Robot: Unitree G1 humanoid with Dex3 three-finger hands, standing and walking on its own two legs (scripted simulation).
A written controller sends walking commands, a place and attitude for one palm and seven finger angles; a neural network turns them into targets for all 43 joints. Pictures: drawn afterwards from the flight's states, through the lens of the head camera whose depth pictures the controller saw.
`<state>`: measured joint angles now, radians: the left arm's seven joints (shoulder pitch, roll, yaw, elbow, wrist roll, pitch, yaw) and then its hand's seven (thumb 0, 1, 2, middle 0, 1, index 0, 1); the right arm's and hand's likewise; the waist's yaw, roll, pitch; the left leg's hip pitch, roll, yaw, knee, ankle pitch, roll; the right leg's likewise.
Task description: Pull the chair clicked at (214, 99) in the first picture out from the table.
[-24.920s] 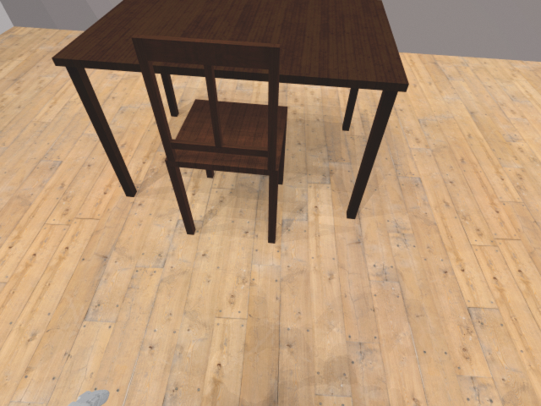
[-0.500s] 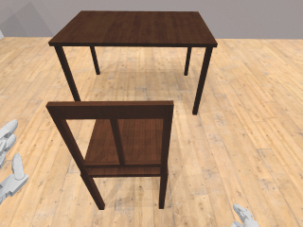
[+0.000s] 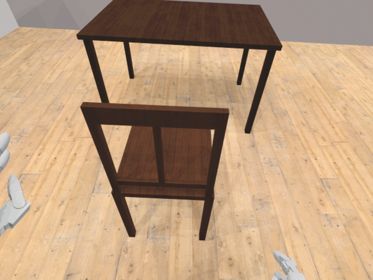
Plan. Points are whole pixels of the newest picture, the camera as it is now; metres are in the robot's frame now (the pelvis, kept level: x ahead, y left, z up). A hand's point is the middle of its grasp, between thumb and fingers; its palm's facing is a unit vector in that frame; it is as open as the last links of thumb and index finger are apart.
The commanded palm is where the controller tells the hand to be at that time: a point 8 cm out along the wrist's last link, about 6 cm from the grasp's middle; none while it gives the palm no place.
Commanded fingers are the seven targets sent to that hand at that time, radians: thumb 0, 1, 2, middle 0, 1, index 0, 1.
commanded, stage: stop stepping back and stand still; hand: left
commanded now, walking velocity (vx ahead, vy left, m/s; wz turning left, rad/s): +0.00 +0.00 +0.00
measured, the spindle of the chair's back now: (159, 156) +0.50 +0.13 -0.09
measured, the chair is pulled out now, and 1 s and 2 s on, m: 0.68 0.68 0.68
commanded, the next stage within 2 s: let the arm hang, fingers relaxed in 0.04 s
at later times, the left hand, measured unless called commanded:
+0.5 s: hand out of the picture +0.03 +0.17 -0.18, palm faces +0.06 -0.98 -0.17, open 6.9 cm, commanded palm none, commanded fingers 0.00 0.90 0.90 -0.20 -0.30 -0.20 -0.30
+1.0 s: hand out of the picture -0.02 +0.14 -0.18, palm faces +0.07 -0.98 -0.17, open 7.4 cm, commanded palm none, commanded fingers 0.00 0.90 0.90 -0.20 -0.30 -0.20 -0.30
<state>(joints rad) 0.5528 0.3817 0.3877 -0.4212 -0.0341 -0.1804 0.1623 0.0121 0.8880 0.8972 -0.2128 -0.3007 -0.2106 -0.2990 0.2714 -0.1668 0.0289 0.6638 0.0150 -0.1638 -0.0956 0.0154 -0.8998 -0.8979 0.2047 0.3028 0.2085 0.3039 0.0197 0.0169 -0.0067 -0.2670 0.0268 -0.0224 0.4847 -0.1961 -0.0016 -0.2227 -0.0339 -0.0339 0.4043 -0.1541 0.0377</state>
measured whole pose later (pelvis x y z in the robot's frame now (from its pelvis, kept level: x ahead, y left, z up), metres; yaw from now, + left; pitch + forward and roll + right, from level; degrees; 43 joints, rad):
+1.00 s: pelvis +0.01 -0.02 -0.01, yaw +1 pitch -1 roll +0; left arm 0.34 0.13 -0.01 1.06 0.00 0.02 0.03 0.00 0.91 0.90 -0.20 -0.30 -0.20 -0.30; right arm 0.40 -0.10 -0.01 1.06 -0.02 0.00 -0.03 0.01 -0.91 -0.90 0.20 0.30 0.20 0.30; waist 0.00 0.01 0.02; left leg -0.30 0.03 -0.05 0.52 -0.21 -0.03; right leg -0.29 -0.04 -0.06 0.52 -0.22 0.00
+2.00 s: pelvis +0.02 -0.03 +0.00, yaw +1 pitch -1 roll +0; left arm 0.30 0.13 0.00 1.06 0.00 0.02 0.03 0.00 0.91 0.90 -0.20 -0.30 -0.20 -0.30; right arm 0.34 -0.11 -0.01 1.07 -0.02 0.00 -0.04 0.01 -0.91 -0.90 0.20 0.30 0.20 0.30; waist 0.00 0.01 0.05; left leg -0.26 0.04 -0.05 0.49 -0.21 -0.04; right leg -0.25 -0.02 -0.07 0.49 -0.23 -0.01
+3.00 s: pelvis +0.02 -0.03 +0.00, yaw +2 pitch -1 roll +0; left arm 0.32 0.13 0.00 1.06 0.00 0.02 0.03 0.00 0.91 0.90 -0.20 -0.30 -0.20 -0.30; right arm 0.34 -0.10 -0.01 1.08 -0.01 -0.01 -0.04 0.01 -0.91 -0.90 0.20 0.30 0.20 0.30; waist 0.01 0.00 0.05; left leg -0.26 0.04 -0.06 0.49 -0.21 -0.04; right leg -0.24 -0.03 -0.07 0.49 -0.24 -0.01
